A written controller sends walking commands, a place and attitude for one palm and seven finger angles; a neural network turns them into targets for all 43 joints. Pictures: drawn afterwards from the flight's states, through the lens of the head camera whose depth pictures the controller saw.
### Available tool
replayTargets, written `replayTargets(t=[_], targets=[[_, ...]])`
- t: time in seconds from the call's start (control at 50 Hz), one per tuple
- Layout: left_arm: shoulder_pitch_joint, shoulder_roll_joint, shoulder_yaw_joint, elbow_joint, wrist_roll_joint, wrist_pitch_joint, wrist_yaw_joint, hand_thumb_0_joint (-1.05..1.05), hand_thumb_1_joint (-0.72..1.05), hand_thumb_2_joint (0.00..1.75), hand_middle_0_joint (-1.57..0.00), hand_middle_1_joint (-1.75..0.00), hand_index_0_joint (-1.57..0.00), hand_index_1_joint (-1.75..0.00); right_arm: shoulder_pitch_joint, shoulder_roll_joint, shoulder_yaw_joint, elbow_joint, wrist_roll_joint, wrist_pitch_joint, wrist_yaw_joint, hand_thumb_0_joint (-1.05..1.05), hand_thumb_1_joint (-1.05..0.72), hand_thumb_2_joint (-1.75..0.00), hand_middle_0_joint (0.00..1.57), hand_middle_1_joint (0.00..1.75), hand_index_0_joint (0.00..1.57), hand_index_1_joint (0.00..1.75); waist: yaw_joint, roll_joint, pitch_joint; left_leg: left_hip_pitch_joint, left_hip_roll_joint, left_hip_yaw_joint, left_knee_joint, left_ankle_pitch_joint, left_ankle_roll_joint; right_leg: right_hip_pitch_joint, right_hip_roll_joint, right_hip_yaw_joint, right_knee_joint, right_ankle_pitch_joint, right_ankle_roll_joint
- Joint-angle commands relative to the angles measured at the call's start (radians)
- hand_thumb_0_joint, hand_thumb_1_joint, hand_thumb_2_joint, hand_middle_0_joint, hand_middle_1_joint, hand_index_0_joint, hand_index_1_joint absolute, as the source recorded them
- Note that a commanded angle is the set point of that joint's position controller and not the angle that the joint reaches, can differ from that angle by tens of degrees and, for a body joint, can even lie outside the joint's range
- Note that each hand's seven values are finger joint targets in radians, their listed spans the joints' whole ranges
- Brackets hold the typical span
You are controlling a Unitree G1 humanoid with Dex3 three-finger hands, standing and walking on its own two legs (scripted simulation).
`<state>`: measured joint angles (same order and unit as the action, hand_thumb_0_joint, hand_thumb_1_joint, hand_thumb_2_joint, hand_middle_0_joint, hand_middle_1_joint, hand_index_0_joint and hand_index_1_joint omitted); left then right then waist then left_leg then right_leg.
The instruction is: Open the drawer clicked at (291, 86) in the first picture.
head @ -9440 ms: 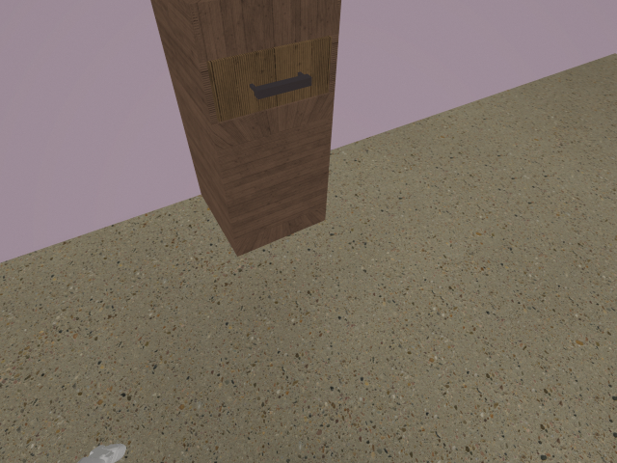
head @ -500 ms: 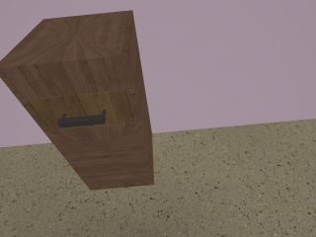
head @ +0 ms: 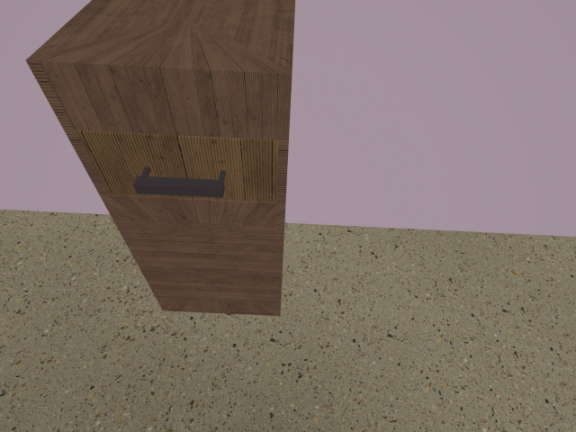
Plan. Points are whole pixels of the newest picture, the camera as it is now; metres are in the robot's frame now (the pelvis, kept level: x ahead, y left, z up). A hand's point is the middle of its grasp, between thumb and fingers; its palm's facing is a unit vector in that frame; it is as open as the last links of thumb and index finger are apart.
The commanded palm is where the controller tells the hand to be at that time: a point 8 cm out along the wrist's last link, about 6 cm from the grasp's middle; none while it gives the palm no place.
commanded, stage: come to a stop and stand still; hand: left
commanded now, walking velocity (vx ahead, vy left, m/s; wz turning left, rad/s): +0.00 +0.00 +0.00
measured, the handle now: (182, 179) +0.57 +0.28 -0.05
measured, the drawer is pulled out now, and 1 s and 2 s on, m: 0.00 0.00 0.00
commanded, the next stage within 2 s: look again from close up in 0.42 s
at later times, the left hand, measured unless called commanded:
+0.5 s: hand out of the picture +0.04 +0.20 -0.17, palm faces +0.02 -0.98 -0.20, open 7.3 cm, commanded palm none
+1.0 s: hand out of the picture +0.02 +0.19 -0.17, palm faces +0.00 -0.98 -0.21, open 7.3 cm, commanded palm none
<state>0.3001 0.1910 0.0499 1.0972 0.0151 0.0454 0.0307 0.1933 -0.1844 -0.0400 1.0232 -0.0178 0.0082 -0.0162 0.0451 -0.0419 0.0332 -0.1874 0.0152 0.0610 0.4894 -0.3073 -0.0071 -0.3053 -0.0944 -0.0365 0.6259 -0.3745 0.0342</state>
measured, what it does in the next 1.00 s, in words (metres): stands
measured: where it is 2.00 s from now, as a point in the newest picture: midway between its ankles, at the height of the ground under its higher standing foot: outside the picture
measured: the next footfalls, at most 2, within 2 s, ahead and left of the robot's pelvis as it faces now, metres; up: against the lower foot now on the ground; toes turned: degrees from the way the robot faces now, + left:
right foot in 1.88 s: +0.12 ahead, -0.03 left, +0.00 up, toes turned +7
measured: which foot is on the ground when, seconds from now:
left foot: down 0.00-1.00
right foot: down 0.00-1.00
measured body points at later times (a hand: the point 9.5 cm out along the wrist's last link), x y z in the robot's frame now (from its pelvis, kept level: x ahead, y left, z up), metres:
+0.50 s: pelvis +0.01 +0.02 +0.01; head +0.02 +0.02 +0.46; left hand +0.04 +0.25 -0.15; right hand +0.00 -0.21 -0.15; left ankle -0.03 +0.13 -0.73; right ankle +0.00 -0.11 -0.73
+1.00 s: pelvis +0.01 +0.02 +0.00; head +0.03 +0.01 +0.45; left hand +0.02 +0.24 -0.15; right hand +0.01 -0.20 -0.16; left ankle -0.03 +0.13 -0.73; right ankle +0.00 -0.11 -0.73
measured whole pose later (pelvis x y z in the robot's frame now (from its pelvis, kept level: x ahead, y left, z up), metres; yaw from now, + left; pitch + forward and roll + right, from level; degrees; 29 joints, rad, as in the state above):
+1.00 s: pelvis +0.01 +0.02 +0.00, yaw -1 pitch -1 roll +0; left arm 0.27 0.14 -0.01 1.12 0.01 -0.01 0.03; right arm 0.29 -0.16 0.02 1.09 -0.02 -0.03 -0.03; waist 0.00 0.02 0.04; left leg -0.14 0.00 0.09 0.48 -0.33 0.02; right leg -0.22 -0.05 -0.04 0.52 -0.29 0.02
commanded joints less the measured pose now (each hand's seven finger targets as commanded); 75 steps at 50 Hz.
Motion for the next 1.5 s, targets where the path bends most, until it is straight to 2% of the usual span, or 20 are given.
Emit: replayTargets(t=[0.0, 0.06, 0.12, 0.18, 0.48, 0.5, 0.52, 0.54, 0.58, 0.68, 0.86, 1.08, 1.14, 1.24, 1.3, 1.36, 1.38, 1.4, 1.44, 1.48], targets=[[-0.007, 0.04, -0.009, -0.046, 0.006, -0.023, -0.009, 0.0, 0.9, 0.9, -0.2, -0.3, -0.2, -0.3, 0.016, -0.119, -0.002, -0.019, -0.001, -0.013, -0.021, 0.0, -0.9, -0.9, 0.2, 0.3, 0.2, 0.3, -0.024, 0.283, 0.058, -0.037, 0.203, -0.169, -0.246, 0.281, 0.124, -0.048, 0.01, -0.004, 0.106, -0.04, -0.013], [0.032, 0.037, -0.017, -0.021, -0.002, -0.039, -0.009, 0.0, 0.9, 0.9, -0.2, -0.3, -0.2, -0.3, 0.029, -0.111, 0.001, -0.002, 0.003, -0.017, -0.026, 0.0, -0.9, -0.9, 0.2, 0.3, 0.2, 0.3, -0.017, 0.202, 0.018, 0.044, 0.173, -0.109, -0.132, 0.52, 0.108, 0.027, 0.015, -0.009, -0.09, 0.069, -0.008], [0.055, 0.084, -0.019, 0.002, 0.001, -0.061, 0.0, 0.0, 0.9, 0.9, -0.2, -0.3, -0.2, -0.3, 0.058, -0.075, 0.001, 0.009, 0.017, -0.023, -0.023, 0.0, -0.9, -0.9, 0.2, 0.3, 0.2, 0.3, -0.035, 0.033, -0.054, 0.046, 0.092, -0.063, -0.047, 0.383, 0.031, 0.149, -0.053, 0.088, -0.221, 0.486, -0.041], [0.004, 0.077, -0.024, 0.0, -0.001, -0.064, 0.002, 0.0, 0.9, 0.9, -0.2, -0.3, -0.2, -0.3, 0.07, -0.071, 0.001, 0.031, 0.013, -0.018, -0.019, 0.0, -0.9, -0.9, 0.2, 0.3, 0.2, 0.3, -0.052, -0.088, -0.024, 0.057, 0.092, -0.068, -0.086, 0.279, 0.014, 0.118, -0.056, 0.08, -0.221, 0.468, -0.053], [-0.005, 0.062, -0.032, 0.014, -0.011, -0.049, 0.007, 0.0, 0.9, 0.9, -0.2, -0.3, -0.2, -0.3, 0.135, -0.057, 0.029, 0.109, 0.009, -0.032, -0.024, 0.0, -0.9, -0.9, 0.2, 0.3, 0.2, 0.3, -0.033, 0.071, 0.021, 0.038, 0.104, -0.083, -0.183, 0.292, 0.023, 0.177, -0.026, 0.033, -0.265, 0.325, -0.039], [0.06, 0.089, -0.041, 0.034, 0.004, -0.078, 0.048, 0.0, 0.9, 0.9, -0.2, -0.3, -0.2, -0.3, 0.061, -0.103, 0.027, 0.031, 0.018, -0.046, -0.01, 0.0, -0.9, -0.9, 0.2, 0.3, 0.2, 0.3, -0.013, 0.04, 0.079, -0.054, 0.11, -0.047, 0.02, 0.382, 0.002, 0.121, -0.069, 0.08, -0.218, 0.628, -0.047], [0.024, 0.119, -0.033, -0.01, -0.002, -0.087, 0.037, 0.0, 0.9, 0.9, -0.2, -0.3, -0.2, -0.3, 0.143, -0.06, 0.028, 0.014, 0.007, -0.038, -0.006, 0.0, -0.9, -0.9, 0.2, 0.3, 0.2, 0.3, -0.063, 0.092, -0.003, -0.046, 0.071, -0.068, -0.041, 0.152, 0.007, 0.161, -0.085, 0.086, -0.191, 0.468, -0.077], [-0.012, 0.12, -0.036, -0.022, -0.007, -0.086, 0.023, 0.0, 0.9, 0.9, -0.2, -0.3, -0.2, -0.3, 0.12, -0.05, 0.035, 0.022, 0.001, -0.033, 0.0, 0.0, -0.9, -0.9, 0.2, 0.3, 0.2, 0.3, -0.042, 0.112, 0.038, -0.069, 0.064, -0.062, -0.079, 0.102, 0.02, 0.139, -0.053, 0.063, -0.188, 0.339, -0.079], [-0.014, 0.088, -0.045, -0.031, -0.006, -0.081, 0.012, 0.0, 0.9, 0.9, -0.2, -0.3, -0.2, -0.3, 0.164, -0.066, 0.041, 0.009, -0.004, -0.039, 0.001, 0.0, -0.9, -0.9, 0.2, 0.3, 0.2, 0.3, -0.052, 0.106, -0.01, -0.074, 0.083, -0.094, -0.085, 0.124, 0.039, 0.13, -0.012, 0.037, -0.17, 0.164, -0.073], [0.0, 0.06, -0.048, -0.024, -0.008, -0.072, 0.006, 0.0, 0.9, 0.9, -0.2, -0.3, -0.2, -0.3, 0.185, -0.082, 0.044, 0.009, -0.001, -0.05, -0.011, 0.0, -0.9, -0.9, 0.2, 0.3, 0.2, 0.3, -0.044, 0.076, -0.034, -0.038, 0.111, -0.102, -0.088, 0.284, 0.058, 0.143, 0.002, 0.014, -0.126, 0.229, -0.065], [0.027, 0.052, -0.047, -0.013, -0.005, -0.064, 0.005, 0.0, 0.9, 0.9, -0.2, -0.3, -0.2, -0.3, 0.173, -0.067, 0.044, 0.039, 0.003, -0.042, -0.013, 0.0, -0.9, -0.9, 0.2, 0.3, 0.2, 0.3, -0.041, 0.027, 0.072, -0.046, 0.094, -0.082, -0.124, 0.177, 0.053, 0.087, -0.003, 0.041, -0.166, 0.226, -0.057], [0.044, 0.052, -0.039, -0.006, -0.004, -0.069, 0.004, 0.0, 0.9, 0.9, -0.2, -0.3, -0.2, -0.3, 0.16, -0.061, 0.044, 0.062, 0.004, -0.046, -0.019, 0.0, -0.9, -0.9, 0.2, 0.3, 0.2, 0.3, -0.041, 0.049, 0.009, 0.01, 0.092, -0.062, -0.107, 0.247, 0.046, 0.123, -0.014, 0.048, -0.173, 0.334, -0.063], [0.055, 0.075, -0.025, -0.012, 0.004, -0.068, -0.001, 0.0, 0.9, 0.9, -0.2, -0.3, -0.2, -0.3, 0.161, -0.068, 0.037, 0.058, 0.002, -0.037, -0.011, 0.0, -0.9, -0.9, 0.2, 0.3, 0.2, 0.3, -0.034, 0.031, 0.015, -0.031, 0.067, -0.045, -0.059, 0.083, 0.052, 0.129, -0.027, 0.061, -0.164, 0.192, -0.082], [0.136, 0.152, 0.021, -0.019, 0.01, -0.065, -0.001, 0.0, 0.9, 0.9, -0.2, -0.3, -0.2, -0.3, 0.106, -0.046, 0.028, 0.004, 0.0, -0.018, 0.0, 0.0, -0.9, -0.9, 0.2, 0.3, 0.2, 0.3, 0.008, -0.171, 0.078, -0.273, -0.005, 0.024, 0.237, -0.163, 0.031, 0.185, -0.232, 0.296, -0.346, 0.013, -0.193], [0.132, 0.152, 0.039, -0.039, 0.022, -0.078, 0.004, 0.0, 0.9, 0.9, -0.2, -0.3, -0.2, -0.3, 0.045, -0.048, 0.02, -0.039, 0.003, -0.027, 0.012, 0.0, -0.9, -0.9, 0.2, 0.3, 0.2, 0.3, 0.018, -0.119, 0.097, -0.353, 0.04, -0.031, 0.334, -0.238, 0.035, 0.192, -0.31, 0.297, -0.337, 0.206, -0.247], [0.008, 0.135, 0.035, -0.078, 0.016, -0.07, 0.001, 0.0, 0.9, 0.9, -0.2, -0.3, -0.2, -0.3, 0.218, -0.014, 0.023, 0.019, 0.006, -0.037, 0.015, 0.0, -0.9, -0.9, 0.2, 0.3, 0.2, 0.3, -0.083, -0.054, 0.014, 0.024, 0.008, 0.021, -0.006, 0.002, 0.032, 0.001, -0.176, 0.06, -0.156, 0.192, -0.147], [-0.014, 0.079, 0.02, -0.091, 0.009, -0.058, -0.002, 0.0, 0.9, 0.9, -0.2, -0.3, -0.2, -0.3, 0.309, -0.068, 0.016, 0.049, -0.002, -0.047, 0.008, 0.0, -0.9, -0.9, 0.2, 0.3, 0.2, 0.3, -0.116, 0.139, -0.007, 0.115, 0.064, -0.091, -0.111, 0.085, 0.048, -0.081, -0.053, -0.042, 0.055, 0.091, -0.093], [-0.003, 0.019, 0.007, -0.115, 0.0, -0.052, -0.006, 0.0, 0.9, 0.9, -0.2, -0.3, -0.2, -0.3, 0.359, -0.162, -0.006, 0.053, -0.015, -0.048, -0.003, 0.0, -0.9, -0.9, 0.2, 0.3, 0.2, 0.3, -0.116, 0.425, -0.019, 0.17, 0.296, -0.402, -0.215, 0.249, 0.132, -0.268, 0.072, -0.123, 0.304, -0.252, -0.033], [-0.007, 0.028, 0.003, -0.112, 0.007, -0.048, 0.003, 0.0, 0.9, 0.9, -0.2, -0.3, -0.2, -0.3, 0.285, -0.134, 0.005, 0.017, -0.014, -0.035, -0.015, 0.0, -0.9, -0.9, 0.2, 0.3, 0.2, 0.3, -0.085, 0.246, -0.013, 0.064, 0.343, -0.378, -0.216, 0.352, 0.219, -0.228, 0.017, 0.017, 0.42, -0.23, -0.067], [0.001, 0.001, -0.005, -0.07, 0.004, -0.053, -0.005, 0.0, 0.9, 0.9, -0.2, -0.3, -0.2, -0.3, 0.173, -0.084, 0.025, -0.005, -0.014, -0.053, -0.024, 0.0, -0.9, -0.9, 0.2, 0.3, 0.2, 0.3, -0.046, 0.158, 0.033, 0.01, 0.298, -0.285, -0.191, 0.575, 0.217, -0.193, -0.006, 0.035, 0.417, -0.106, -0.046]])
